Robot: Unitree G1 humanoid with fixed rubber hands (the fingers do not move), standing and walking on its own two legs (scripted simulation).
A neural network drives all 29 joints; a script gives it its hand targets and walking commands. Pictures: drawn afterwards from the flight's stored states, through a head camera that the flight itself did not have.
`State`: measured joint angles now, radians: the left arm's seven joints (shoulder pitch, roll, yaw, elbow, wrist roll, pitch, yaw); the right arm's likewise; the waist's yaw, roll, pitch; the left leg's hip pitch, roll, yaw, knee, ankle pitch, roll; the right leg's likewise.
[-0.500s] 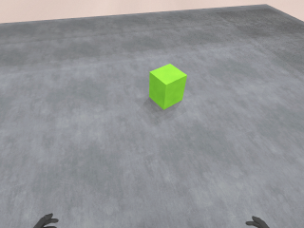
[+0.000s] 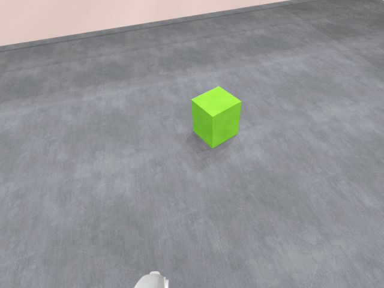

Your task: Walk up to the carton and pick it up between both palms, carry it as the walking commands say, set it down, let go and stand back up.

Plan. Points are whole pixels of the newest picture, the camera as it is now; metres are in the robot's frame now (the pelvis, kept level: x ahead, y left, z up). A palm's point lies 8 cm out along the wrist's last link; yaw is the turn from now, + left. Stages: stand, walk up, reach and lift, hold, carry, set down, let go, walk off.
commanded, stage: walk up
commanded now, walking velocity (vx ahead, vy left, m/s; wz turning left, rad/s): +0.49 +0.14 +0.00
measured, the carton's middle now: (215, 117) +1.34 -0.03 -0.64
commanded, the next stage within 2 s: none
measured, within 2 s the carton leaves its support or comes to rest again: neither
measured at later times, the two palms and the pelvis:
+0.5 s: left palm (94, 228) +0.31 +0.31 -0.15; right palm (288, 273) +0.21 -0.19 -0.12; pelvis +0.25 +0.07 +0.00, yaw +1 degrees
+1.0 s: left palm (132, 172) +0.48 +0.24 -0.12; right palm (289, 164) +0.55 -0.27 -0.15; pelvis +0.50 -0.02 +0.00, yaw +1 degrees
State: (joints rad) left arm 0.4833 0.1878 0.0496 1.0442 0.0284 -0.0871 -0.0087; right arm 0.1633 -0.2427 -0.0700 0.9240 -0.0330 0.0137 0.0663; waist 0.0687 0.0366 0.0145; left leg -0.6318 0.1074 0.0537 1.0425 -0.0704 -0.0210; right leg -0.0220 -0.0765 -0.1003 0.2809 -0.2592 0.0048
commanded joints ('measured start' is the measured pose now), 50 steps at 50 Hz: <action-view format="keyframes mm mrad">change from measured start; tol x16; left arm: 1 64 142 26 -9 1 -14 15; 19 -24 39 28 5 6 58 -19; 33 -534 44 -1 -179 -11 82 -78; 36 -462 77 4 -159 1 52 -54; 40 41 340 83 -41 9 19 -3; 44 -194 134 24 -69 -8 -2 -1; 50 -85 129 7 -35 -7 -21 3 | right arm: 1 -158 -14 3 -89 5 -7 5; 8 -251 5 15 -116 -1 -42 0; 13 370 -278 -61 31 -7 -71 -60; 17 123 -96 -25 17 9 -90 -70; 40 373 3 11 57 12 -96 -70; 50 129 2 -14 55 -10 -11 -29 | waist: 1 21 -214 139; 9 -26 -266 88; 13 -193 322 -356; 16 -88 -23 -71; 35 -128 213 123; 40 70 -403 -271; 43 -27 -82 -60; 50 -72 -186 58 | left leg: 1 -129 4 24 -142 29 -12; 7 33 -33 84 -427 -43 18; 11 670 -78 144 -508 -124 31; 13 991 414 -676 -771 -305 188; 18 457 239 -228 -779 50 103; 34 510 194 5 -897 -62 90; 38 382 103 85 -430 84 76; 40 -17 -59 15 151 -532 30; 41 -77 -7 -95 262 -440 51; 50 10 39 -25 28 -39 -5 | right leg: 1 24 -220 134 -144 244 -80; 8 19 -196 32 -78 298 -83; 11 -175 -112 -16 398 472 -52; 13 -572 35 79 970 -368 -27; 15 -639 -30 189 1082 -147 -9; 32 -554 -38 8 372 256 31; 38 23 45 -52 179 52 -7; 40 319 -423 654 -50 -180 -175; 44 -81 -287 338 -20 185 -99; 50 -121 -226 174 -88 295 -91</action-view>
